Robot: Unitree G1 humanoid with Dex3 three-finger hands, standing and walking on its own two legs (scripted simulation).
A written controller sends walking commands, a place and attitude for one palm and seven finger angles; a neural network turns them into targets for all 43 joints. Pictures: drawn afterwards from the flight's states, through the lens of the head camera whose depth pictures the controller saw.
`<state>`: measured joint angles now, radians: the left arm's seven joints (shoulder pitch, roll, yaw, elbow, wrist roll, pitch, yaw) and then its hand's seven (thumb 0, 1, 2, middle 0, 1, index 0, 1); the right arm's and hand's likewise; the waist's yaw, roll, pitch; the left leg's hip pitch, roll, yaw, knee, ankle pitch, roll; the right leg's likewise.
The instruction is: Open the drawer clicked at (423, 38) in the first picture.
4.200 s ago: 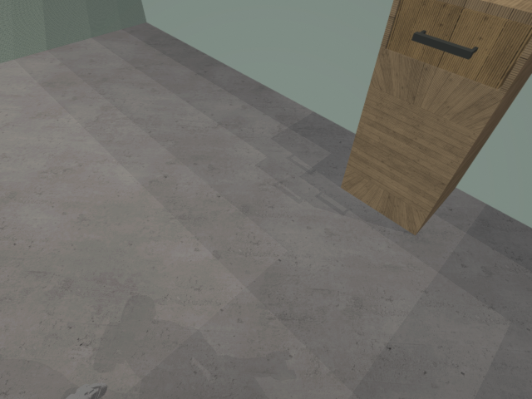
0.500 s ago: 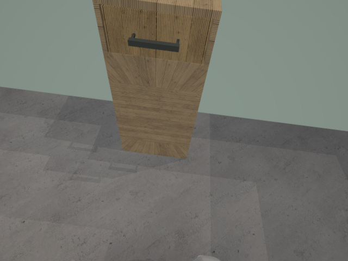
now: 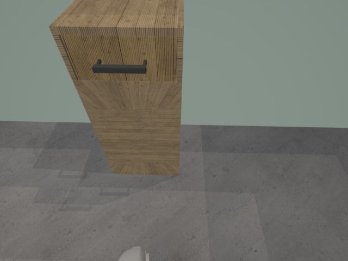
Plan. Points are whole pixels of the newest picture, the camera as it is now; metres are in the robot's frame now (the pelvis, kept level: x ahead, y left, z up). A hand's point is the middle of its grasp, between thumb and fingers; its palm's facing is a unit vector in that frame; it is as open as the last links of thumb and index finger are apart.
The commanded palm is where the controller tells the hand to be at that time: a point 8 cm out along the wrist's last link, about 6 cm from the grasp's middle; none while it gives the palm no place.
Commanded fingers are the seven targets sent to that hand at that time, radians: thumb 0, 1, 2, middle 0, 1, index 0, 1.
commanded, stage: take the last steps up to it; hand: left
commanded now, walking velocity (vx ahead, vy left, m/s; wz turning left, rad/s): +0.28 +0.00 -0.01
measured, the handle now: (121, 65) +0.72 +0.23 +0.06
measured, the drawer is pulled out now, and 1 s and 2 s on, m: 0.00 0.00 0.00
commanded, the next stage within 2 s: come to a stop and stand still in 0.34 s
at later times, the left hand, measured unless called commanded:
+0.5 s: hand (110, 233) +0.23 +0.20 -0.17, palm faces +0.02 -0.97 -0.22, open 7.3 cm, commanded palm none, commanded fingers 0.00 0.90 0.90 -0.20 -0.30 -0.20 -0.30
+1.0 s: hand (101, 226) +0.25 +0.24 -0.19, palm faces +0.07 -0.97 -0.22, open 7.4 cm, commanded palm none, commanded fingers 0.00 0.90 0.90 -0.20 -0.30 -0.20 -0.30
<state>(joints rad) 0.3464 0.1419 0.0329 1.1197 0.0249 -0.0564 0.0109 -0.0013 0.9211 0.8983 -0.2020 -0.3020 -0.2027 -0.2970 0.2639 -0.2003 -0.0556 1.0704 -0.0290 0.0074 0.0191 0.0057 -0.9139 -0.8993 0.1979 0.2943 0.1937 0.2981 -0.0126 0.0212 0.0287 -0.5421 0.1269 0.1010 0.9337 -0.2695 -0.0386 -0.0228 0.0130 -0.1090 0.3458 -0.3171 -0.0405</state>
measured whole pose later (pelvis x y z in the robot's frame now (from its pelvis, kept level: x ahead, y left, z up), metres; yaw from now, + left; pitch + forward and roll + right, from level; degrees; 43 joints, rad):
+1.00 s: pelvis +0.18 +0.04 -0.01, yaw +1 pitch -1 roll +0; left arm 0.14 0.22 0.07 1.00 0.02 0.05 0.03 0.00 0.90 0.90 -0.20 -0.30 -0.20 -0.30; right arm 0.14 -0.19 -0.04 0.98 -0.02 0.03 -0.01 0.00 -0.91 -0.90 0.20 0.29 0.19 0.30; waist 0.02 -0.05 0.09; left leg -0.27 0.02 0.07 0.59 -0.30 0.01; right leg -0.39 -0.09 -0.09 0.67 -0.34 0.02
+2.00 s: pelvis +0.16 +0.02 +0.00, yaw -1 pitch -1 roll +0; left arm 0.31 0.10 0.00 1.15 0.01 -0.01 0.04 0.00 0.91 0.90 -0.20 -0.30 -0.20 -0.30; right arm 0.31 -0.10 0.01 1.18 -0.01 0.00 -0.03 0.00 -0.91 -0.90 0.20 0.29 0.20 0.30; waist -0.01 -0.01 0.03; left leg -0.19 0.04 0.09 0.40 -0.18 -0.01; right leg -0.12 0.01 -0.06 0.40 -0.27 -0.03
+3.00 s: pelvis +0.14 +0.02 -0.04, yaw -2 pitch +9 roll +2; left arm 0.41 0.30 -0.09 -0.02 1.02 -0.01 0.39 0.00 0.68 0.80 -0.21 -0.45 -0.22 -0.44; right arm 0.07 -0.26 -0.04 0.55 -0.05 0.00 0.03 0.01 -0.91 -0.90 0.20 0.29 0.20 0.30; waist 0.07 0.01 -0.13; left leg -0.59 0.04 0.11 0.76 -0.32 0.00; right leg -0.56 0.00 0.01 0.85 -0.44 -0.04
